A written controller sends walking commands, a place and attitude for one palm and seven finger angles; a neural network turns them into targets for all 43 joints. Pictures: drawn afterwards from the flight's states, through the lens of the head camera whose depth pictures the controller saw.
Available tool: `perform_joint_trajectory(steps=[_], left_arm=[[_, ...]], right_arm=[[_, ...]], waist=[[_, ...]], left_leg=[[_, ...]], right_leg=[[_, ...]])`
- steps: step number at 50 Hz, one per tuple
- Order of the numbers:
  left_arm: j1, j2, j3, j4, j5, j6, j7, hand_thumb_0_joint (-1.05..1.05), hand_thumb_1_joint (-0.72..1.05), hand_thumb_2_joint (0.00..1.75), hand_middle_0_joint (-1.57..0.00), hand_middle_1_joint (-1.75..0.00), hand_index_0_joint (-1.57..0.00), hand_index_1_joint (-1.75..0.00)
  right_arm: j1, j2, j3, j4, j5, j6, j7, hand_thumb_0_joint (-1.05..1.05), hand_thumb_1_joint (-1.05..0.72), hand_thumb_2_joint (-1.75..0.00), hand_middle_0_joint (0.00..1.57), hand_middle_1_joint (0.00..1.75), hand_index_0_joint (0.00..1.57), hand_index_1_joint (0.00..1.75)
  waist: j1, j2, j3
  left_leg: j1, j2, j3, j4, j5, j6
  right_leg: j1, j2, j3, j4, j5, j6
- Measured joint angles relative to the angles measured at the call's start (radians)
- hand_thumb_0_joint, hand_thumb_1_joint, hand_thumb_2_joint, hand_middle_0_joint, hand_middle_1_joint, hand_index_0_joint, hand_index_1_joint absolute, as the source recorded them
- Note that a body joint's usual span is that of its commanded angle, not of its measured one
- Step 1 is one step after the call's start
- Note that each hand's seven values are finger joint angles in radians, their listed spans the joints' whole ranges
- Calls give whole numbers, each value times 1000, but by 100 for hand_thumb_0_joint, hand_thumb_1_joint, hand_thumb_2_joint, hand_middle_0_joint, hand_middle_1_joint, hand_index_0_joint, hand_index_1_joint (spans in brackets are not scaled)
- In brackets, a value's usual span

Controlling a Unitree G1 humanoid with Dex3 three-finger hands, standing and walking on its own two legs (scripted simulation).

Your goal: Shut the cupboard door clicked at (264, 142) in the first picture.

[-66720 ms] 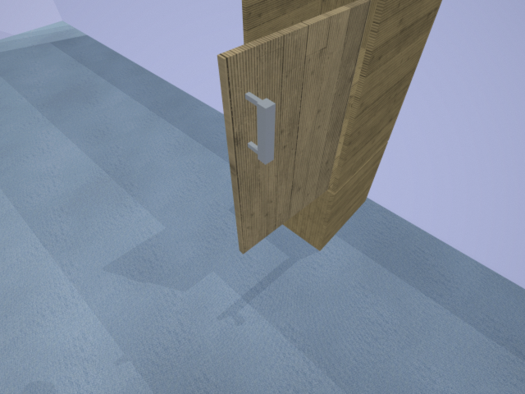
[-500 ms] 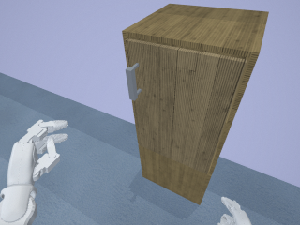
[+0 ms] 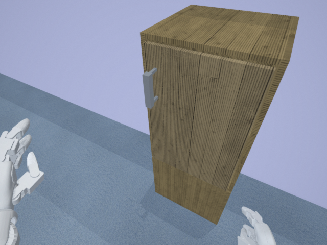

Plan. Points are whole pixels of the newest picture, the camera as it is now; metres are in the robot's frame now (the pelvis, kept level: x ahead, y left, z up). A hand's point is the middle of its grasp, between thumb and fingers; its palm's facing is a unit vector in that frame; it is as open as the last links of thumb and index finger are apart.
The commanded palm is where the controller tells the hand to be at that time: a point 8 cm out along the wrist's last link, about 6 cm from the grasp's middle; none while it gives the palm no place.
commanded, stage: step back with the hand held close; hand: left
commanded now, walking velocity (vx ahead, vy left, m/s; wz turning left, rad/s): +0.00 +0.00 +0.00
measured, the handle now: (152, 88) +0.58 +0.12 +0.10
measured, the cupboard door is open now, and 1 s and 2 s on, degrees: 0 0 0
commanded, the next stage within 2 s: stop stepping back and stand still in 1.44 s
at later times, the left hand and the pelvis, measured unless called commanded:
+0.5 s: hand (40, 175) +0.19 +0.27 +0.15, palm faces +0.33 -0.81 -0.48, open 7.4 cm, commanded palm +0.13 +0.31 +0.17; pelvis -0.02 +0.02 -0.01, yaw -3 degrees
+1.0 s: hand (2, 212) +0.11 +0.29 +0.16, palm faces +0.46 -0.79 -0.41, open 7.4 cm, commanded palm +0.05 +0.32 +0.17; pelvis -0.09 +0.03 -0.02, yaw -1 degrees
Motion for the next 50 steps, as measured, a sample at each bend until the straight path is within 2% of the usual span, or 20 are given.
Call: perform_joint_trajectory(steps=[9,14,20,25,30,41,45,50], left_arm=[[12,7,25,-7,-1,-10,-6,2,89,90,-21,-30,-21,-31],[38,25,52,-12,4,-53,-1,1,90,90,-21,-30,-21,-30],[72,47,36,-35,4,-49,-2,1,89,90,-21,-30,-21,-30],[97,83,57,-71,2,-58,5,2,89,90,-22,-30,-21,-31],[107,95,84,-91,7,-82,19,1,89,90,-22,-30,-21,-31],[64,51,104,-96,44,-128,38,1,89,90,-22,-30,-21,-31],[51,41,107,-111,48,-142,42,1,89,90,-21,-30,-21,-31],[48,43,99,-141,45,-164,56,1,89,90,-21,-30,-21,-31]], right_arm=[[13,-8,-1,-4,4,16,3,1,-90,-90,21,30,20,30],[1,-21,-19,-21,7,49,-1,1,-90,-90,21,30,20,30],[-6,-38,-43,-57,14,90,-17,1,-90,-90,21,30,20,30],[3,-34,-47,-86,18,109,-23,1,-90,-90,20,30,20,30],[22,-27,-42,-97,20,103,-25,1,-90,-90,20,30,20,30],[60,-7,-28,-75,13,48,-23,1,-90,-90,21,30,20,30],[64,3,-25,-58,7,35,-16,1,-90,-90,21,30,20,30],[57,6,-25,-38,-4,28,-6,1,-90,-90,21,30,20,30]], waist=[[-3,11,-6],[-22,12,-21],[-49,-1,-19],[-65,-21,-14],[-66,-33,-11],[-53,-39,14],[-51,-47,14],[-60,-67,6]], left_leg=[[-26,9,4,14,-6,0],[-92,19,19,52,-20,3],[-132,7,45,67,-15,16],[-163,3,56,85,-6,25],[-200,1,56,108,7,34],[-291,-1,41,209,7,48],[-319,2,36,251,-41,43],[-352,-2,31,261,-77,24]], right_leg=[[-19,9,4,-6,5,-1],[-86,16,19,22,6,3],[-153,2,43,81,-5,17],[-194,-4,52,116,-2,24],[-231,-7,50,141,9,30],[-312,-12,31,241,6,35],[-331,-10,27,262,3,27],[-354,-12,26,247,29,25]])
